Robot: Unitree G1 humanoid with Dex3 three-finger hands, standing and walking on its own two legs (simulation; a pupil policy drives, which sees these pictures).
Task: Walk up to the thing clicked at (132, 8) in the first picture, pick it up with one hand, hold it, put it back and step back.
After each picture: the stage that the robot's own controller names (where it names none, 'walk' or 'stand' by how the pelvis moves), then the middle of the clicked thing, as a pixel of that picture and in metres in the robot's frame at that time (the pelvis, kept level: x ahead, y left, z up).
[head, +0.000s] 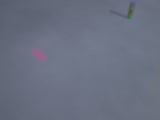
stand; (131, 10) +2.01 -0.69 -0.66
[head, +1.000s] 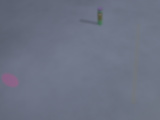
walk; (100, 16) +1.97 -0.12 -0.63
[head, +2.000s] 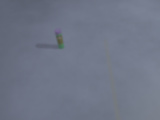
walk; (59, 39) +1.38 +0.31 -0.65
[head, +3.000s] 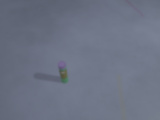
walk; (63, 72) +0.91 +0.23 -0.65
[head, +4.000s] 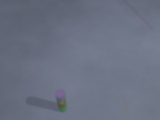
walk; (61, 101) +0.59 +0.18 -0.63
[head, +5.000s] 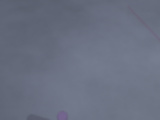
stand; out of the picture +0.46 +0.16 -0.65
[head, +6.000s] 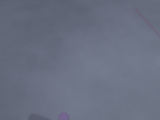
stand; out of the picture +0.45 +0.15 -0.65
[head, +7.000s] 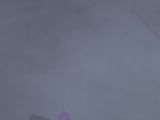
stand; out of the picture +0.46 +0.15 -0.66
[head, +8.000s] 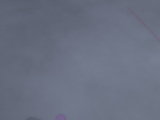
stand; out of the picture +0.45 +0.17 -0.66
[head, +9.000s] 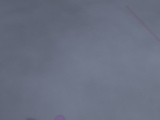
stand; out of the picture +0.43 +0.18 -0.66
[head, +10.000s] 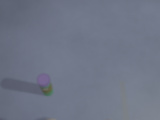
go down; (46, 86) +0.47 +0.19 -0.49
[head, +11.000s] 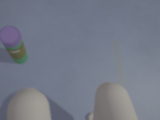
go down; (15, 48) +0.50 +0.25 -0.26
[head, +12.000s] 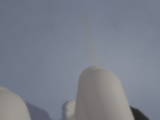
close in; out of the picture +0.48 +0.30 -0.17
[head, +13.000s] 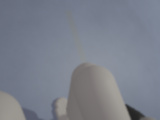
close; out of the picture +0.48 +0.31 -0.16
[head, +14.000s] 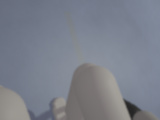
lift; out of the picture +0.43 +0.29 -0.16
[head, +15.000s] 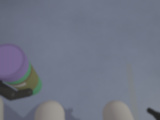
lift; (22, 76) +0.34 +0.19 +0.03
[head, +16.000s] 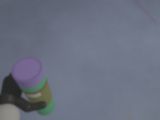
hold; (38, 91) +0.31 +0.15 +0.04
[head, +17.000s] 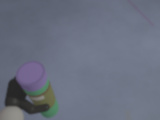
hold; (41, 94) +0.31 +0.15 +0.03
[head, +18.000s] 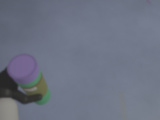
crouch; (34, 84) +0.35 +0.16 -0.01
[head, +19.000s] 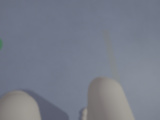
lower; out of the picture +0.50 +0.24 -0.04
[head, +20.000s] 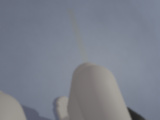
lower; out of the picture +0.45 +0.30 -0.15
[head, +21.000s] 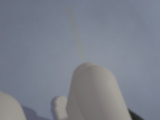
lower; out of the picture +0.45 +0.31 -0.17
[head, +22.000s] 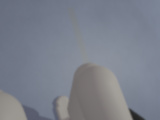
lower; out of the picture +0.44 +0.30 -0.16
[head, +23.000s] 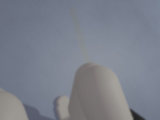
lower; out of the picture +0.44 +0.30 -0.16
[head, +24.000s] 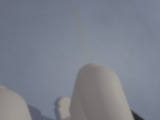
draw back; out of the picture +0.44 +0.27 -0.17
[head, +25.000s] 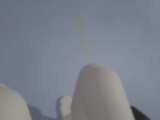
stand; out of the picture +0.44 +0.27 -0.17
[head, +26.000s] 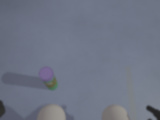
walk; (49, 79) +0.45 +0.18 -0.42
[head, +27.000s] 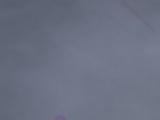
stand; out of the picture +0.41 +0.15 -0.60
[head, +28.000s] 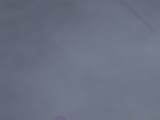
stand; out of the picture +0.40 +0.16 -0.60
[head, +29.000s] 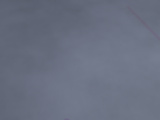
stand; out of the picture +0.41 +0.13 -0.65
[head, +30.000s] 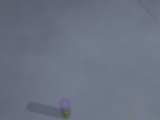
walk; (65, 109) +0.46 +0.10 -0.63
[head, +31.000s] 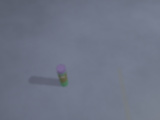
walk; (62, 76) +0.72 +0.19 -0.62
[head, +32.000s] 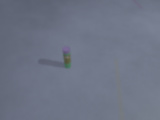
stand; (67, 57) +1.05 +0.17 -0.63
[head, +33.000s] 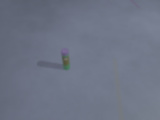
stand; (65, 59) +1.04 +0.19 -0.65
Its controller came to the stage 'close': yes
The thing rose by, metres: 0.68
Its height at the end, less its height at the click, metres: +0.00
